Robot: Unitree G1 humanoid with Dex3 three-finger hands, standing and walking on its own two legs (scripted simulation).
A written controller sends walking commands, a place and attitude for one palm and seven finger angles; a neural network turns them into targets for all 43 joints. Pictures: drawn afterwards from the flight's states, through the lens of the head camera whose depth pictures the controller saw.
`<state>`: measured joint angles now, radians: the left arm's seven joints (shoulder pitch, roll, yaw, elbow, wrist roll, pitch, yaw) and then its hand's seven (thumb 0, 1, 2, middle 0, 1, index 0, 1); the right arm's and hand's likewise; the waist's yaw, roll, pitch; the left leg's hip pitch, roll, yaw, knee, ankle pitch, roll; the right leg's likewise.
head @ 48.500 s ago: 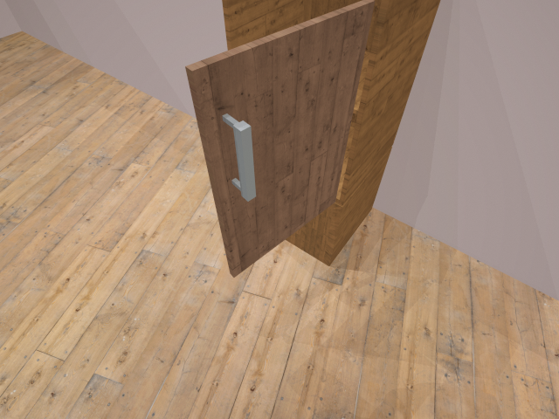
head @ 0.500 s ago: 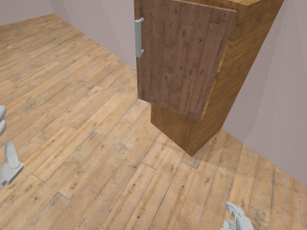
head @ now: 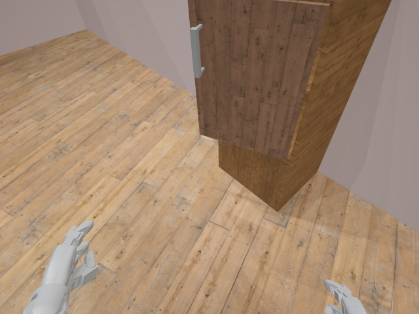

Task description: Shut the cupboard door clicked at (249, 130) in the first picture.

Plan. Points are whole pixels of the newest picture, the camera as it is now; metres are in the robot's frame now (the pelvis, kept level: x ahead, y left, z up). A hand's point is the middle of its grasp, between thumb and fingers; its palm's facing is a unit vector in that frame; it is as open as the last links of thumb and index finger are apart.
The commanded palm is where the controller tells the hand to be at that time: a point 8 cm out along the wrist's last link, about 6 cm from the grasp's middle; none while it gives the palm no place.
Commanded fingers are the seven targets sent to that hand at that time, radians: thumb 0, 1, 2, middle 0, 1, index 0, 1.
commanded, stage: let the arm hang, fingers relaxed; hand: left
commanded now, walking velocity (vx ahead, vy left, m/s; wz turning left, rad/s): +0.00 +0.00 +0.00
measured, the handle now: (198, 51) +0.90 +0.09 +0.08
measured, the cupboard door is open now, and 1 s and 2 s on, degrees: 21 21 21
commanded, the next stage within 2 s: look to check the result in 0.96 s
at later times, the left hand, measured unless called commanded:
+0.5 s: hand out of the picture -0.08 +0.18 -0.16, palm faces +0.00 -0.98 -0.20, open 7.3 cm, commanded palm none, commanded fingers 0.00 0.90 0.90 -0.20 -0.30 -0.20 -0.30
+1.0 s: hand out of the picture -0.02 +0.16 -0.17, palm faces +0.00 -0.99 -0.16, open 7.4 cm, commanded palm none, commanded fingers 0.00 0.90 0.90 -0.20 -0.30 -0.20 -0.30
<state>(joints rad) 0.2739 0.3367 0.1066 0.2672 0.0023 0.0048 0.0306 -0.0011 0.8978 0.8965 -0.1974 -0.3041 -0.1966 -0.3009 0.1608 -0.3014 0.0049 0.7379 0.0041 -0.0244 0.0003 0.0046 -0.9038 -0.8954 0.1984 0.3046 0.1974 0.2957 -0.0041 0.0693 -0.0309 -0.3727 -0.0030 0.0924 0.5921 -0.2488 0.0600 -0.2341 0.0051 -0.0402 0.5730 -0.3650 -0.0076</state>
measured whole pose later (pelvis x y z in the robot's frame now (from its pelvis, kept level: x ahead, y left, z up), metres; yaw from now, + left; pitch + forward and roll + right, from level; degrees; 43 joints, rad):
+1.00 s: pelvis -0.01 +0.00 +0.01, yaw -2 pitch -2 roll +0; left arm 0.32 0.12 0.00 1.15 0.01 -0.01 0.03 0.00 0.90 0.90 -0.20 -0.30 -0.20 -0.30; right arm 0.31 -0.14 -0.01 1.12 -0.01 0.01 -0.04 0.00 -0.91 -0.90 0.20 0.30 0.19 0.30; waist -0.02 0.00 0.01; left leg -0.23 -0.01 0.12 0.39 -0.14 0.06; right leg -0.11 0.01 -0.01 0.40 -0.26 -0.01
